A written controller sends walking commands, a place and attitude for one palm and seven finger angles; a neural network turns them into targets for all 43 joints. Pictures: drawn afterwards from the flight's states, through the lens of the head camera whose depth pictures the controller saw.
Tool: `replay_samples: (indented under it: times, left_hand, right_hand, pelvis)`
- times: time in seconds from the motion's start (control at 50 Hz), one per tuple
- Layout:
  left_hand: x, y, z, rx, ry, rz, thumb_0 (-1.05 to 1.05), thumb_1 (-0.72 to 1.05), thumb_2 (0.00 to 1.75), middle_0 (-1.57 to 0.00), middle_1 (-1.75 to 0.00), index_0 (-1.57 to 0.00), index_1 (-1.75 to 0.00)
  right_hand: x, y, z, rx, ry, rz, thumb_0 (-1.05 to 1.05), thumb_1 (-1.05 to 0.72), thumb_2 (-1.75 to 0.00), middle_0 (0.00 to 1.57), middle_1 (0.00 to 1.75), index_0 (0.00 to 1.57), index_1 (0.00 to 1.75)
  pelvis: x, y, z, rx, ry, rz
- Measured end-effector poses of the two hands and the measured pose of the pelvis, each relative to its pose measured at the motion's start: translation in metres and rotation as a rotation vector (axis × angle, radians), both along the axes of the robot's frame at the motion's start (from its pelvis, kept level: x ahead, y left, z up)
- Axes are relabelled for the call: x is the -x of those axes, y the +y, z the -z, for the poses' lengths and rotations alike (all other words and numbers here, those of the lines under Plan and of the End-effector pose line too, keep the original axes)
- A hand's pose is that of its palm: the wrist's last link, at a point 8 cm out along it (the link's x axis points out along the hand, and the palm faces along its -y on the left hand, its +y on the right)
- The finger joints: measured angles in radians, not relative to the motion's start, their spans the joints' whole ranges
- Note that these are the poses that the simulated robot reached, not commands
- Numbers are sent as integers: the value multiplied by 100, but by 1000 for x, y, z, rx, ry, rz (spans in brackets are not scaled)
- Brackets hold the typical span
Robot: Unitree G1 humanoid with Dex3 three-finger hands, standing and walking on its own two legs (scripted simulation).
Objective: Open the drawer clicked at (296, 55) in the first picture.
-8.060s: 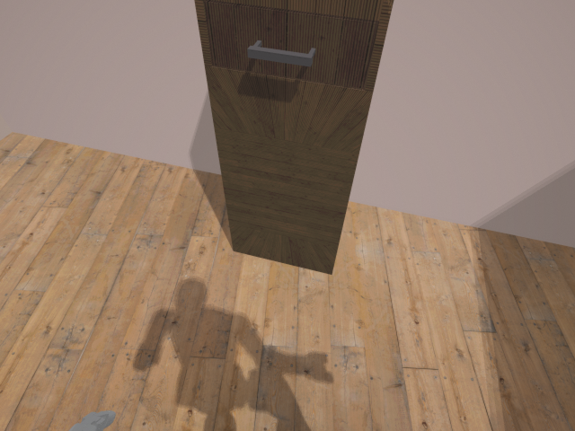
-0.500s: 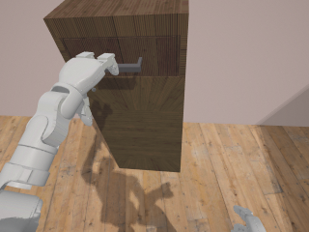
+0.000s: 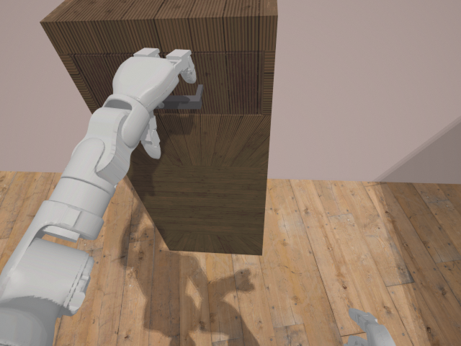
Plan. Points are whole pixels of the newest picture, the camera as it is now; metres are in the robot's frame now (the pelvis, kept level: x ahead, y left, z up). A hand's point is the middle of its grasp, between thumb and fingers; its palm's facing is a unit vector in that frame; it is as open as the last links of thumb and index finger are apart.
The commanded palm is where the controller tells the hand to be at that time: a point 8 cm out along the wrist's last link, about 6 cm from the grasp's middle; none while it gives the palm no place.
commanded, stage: move the hooked fingers above the handle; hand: left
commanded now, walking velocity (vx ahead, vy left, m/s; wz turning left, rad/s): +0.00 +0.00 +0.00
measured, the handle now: (167, 95) +0.57 +0.17 +0.13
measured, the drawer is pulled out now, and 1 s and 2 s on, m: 0.00 0.00 0.00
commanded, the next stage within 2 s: none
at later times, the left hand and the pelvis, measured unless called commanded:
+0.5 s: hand (186, 76) +0.53 +0.11 +0.20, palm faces +0.14 -0.09 -0.99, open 13.7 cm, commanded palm +0.50 +0.16 +0.23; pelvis +0.00 +0.00 -0.01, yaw -1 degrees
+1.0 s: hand (166, 104) +0.48 +0.14 +0.17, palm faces +0.06 +0.01 -1.00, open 13.8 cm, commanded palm +0.49 +0.16 +0.23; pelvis -0.02 -0.01 +0.00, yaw +0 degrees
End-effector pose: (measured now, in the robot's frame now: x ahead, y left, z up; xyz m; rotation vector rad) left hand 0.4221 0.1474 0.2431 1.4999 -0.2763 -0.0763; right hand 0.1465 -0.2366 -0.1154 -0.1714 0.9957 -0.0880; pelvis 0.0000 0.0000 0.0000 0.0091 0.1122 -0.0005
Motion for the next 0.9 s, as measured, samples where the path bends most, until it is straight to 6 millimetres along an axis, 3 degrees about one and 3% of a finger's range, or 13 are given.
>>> replay_samples:
  times: [0.1,0.18,0.24,0.32,0.4,0.48,0.54,0.64,0.74,0.82,0.9]
  left_hand:
    - [-26,37,-10,-26,-9,-253,0,-49,30,-31,-120,-32,-120]
    - [-31,53,0,-80,106,-369,0,-49,30,-31,-120,-31,-120]
    - [-32,35,19,-96,214,-287,0,-49,30,-31,-120,-31,-119]
    - [-34,-12,36,-99,253,-49,0,-49,30,-31,-120,-32,-120]
    - [-45,-36,17,-31,108,75,0,-49,30,-32,-120,-34,-123]
    - [-71,-30,0,19,-6,-44,0,-49,30,-32,-120,-33,-122]
    - [-78,-37,-7,-12,-37,-96,0,-49,30,-44,-130,-34,-123]
    - [-79,-43,-14,-33,12,-220,0,-49,30,-43,-130,-39,-130]
    - [-73,-20,4,-54,164,-330,0,-49,30,-37,-125,-36,-127]
    - [-56,0,28,-75,242,-270,0,-49,30,-34,-122,-34,-123]
    - [-36,4,36,-111,200,-136,0,-49,30,-33,-121,-33,-121]
  right_hand:
    - [15,1,10,-24,84,14,1,-90,-90,20,30,19,30]
    - [27,-2,16,-32,138,34,1,-90,-90,20,30,20,30]
    - [33,-8,17,-7,158,39,1,-90,-90,20,30,20,30]
    - [38,-16,13,43,145,61,1,-90,-90,20,30,20,30]
    - [49,-22,12,73,134,96,1,-90,-90,20,30,20,30]
    - [72,-23,16,60,180,133,1,-91,-90,20,30,19,30]
    - [94,-22,23,41,242,147,1,-91,-90,20,30,19,30]
    - [123,-21,29,10,293,210,1,-90,-90,20,30,20,30]
    - [137,-29,26,18,262,273,1,-90,-90,20,30,20,30]
    - [141,-42,18,62,239,270,1,-90,-90,20,30,20,30]
    - [137,-53,11,115,229,233,1,-90,-90,20,30,20,30]
  pelvis:
    - [-2,-1,0,-1,28,11]
    - [-5,-1,1,0,39,-3]
    - [-5,0,1,0,35,-21]
    - [-4,1,3,1,34,-29]
    - [-3,2,5,2,55,-16]
    - [-1,1,6,-1,92,6]
    - [2,-1,7,-2,114,19]
    - [7,-4,6,-8,108,46]
    - [14,-10,5,-12,84,64]
    - [19,-14,4,-10,66,55]
    - [23,-16,4,-4,53,25]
